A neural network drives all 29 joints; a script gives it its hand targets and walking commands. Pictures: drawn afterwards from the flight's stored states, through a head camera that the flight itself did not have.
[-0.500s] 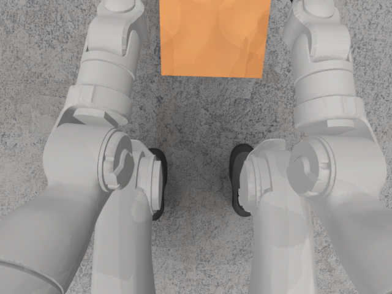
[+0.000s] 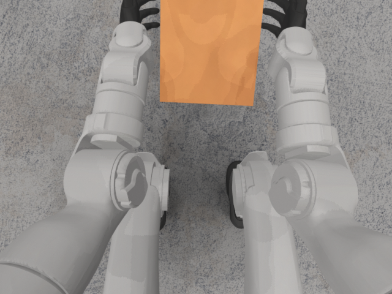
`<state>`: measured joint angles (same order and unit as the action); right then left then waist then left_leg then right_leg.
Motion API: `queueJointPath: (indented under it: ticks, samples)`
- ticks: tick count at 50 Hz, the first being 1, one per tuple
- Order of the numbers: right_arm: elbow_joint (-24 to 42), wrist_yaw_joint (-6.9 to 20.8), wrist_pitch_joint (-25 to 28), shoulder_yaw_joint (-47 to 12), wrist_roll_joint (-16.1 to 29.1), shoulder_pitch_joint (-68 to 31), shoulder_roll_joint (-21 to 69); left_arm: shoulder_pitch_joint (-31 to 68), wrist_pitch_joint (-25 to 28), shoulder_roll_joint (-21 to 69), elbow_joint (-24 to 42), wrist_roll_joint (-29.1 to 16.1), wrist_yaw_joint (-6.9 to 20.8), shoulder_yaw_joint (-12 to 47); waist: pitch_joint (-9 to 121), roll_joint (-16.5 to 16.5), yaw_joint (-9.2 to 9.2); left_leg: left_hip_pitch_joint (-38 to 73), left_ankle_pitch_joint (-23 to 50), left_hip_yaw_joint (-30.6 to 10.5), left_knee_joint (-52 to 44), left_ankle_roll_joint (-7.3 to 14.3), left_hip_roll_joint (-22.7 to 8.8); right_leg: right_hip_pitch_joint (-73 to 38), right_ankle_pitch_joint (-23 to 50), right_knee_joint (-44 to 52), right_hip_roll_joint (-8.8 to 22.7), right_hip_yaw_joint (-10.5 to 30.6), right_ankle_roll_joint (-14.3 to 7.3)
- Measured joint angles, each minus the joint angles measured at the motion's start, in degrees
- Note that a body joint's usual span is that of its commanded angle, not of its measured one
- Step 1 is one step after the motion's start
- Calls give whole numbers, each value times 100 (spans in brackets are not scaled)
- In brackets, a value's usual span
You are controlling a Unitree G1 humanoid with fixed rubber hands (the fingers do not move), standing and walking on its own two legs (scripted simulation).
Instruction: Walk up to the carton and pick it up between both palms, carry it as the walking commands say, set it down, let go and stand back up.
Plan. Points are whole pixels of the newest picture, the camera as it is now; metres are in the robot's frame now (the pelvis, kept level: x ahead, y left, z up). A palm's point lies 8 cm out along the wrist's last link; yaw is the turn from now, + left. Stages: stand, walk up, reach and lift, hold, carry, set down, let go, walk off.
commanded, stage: reach and lift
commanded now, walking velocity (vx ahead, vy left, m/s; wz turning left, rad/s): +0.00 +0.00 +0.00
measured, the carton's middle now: (209, 26) +0.56 -0.03 -0.19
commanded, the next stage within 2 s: none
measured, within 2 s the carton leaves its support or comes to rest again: neither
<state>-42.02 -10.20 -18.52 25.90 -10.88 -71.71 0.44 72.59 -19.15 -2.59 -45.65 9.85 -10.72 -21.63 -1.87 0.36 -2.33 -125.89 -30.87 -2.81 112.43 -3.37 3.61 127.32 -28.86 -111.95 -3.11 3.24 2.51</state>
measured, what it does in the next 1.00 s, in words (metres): rises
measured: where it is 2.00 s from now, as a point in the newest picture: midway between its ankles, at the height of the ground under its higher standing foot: (197, 207)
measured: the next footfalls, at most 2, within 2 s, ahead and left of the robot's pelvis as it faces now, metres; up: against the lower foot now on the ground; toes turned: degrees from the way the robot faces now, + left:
none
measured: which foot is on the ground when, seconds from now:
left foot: down 0.00-1.00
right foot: down 0.00-1.00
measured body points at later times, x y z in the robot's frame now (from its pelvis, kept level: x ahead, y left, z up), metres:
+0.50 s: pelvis +0.00 +0.00 +0.04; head +0.29 +0.00 +0.39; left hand +0.53 +0.10 -0.04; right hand +0.52 -0.15 -0.03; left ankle +0.11 +0.13 -0.40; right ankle +0.12 -0.13 -0.40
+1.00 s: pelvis +0.01 +0.00 +0.09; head +0.25 +0.00 +0.47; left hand +0.51 +0.10 +0.03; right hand +0.49 -0.15 +0.04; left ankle +0.11 +0.13 -0.40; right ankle +0.12 -0.13 -0.40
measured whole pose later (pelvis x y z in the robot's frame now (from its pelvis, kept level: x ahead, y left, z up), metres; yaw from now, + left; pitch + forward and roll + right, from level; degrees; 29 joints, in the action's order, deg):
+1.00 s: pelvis +0.01 +0.00 +0.09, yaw -1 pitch +40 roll +1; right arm -40.5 -14.7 -20.6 27.3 -15.1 -59.7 7.1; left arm 60.0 -21.5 4.5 -42.7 15.4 -12.9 -24.6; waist 8.5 0.5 -2.4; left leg -107.2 -29.2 -2.9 96.4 -2.3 3.2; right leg 108.3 -27.4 -95.8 -2.7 3.6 2.5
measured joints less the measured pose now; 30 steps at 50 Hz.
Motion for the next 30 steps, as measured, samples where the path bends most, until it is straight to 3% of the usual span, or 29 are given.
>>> queueJointPath:
  ticks: [8,30]
  samples:
    - [148,-549,-72,45,-133,195,265,-201,-104,289,167,136,-390,-36,252,-10,-14,118,30,30,-193,39,0,-132,18,196,8,37,31]
    - [77,-418,-135,146,-311,715,473,-781,-207,527,245,443,-247,-229,805,-11,-30,964,95,-6,-924,82,-13,-1009,70,950,37,21,17]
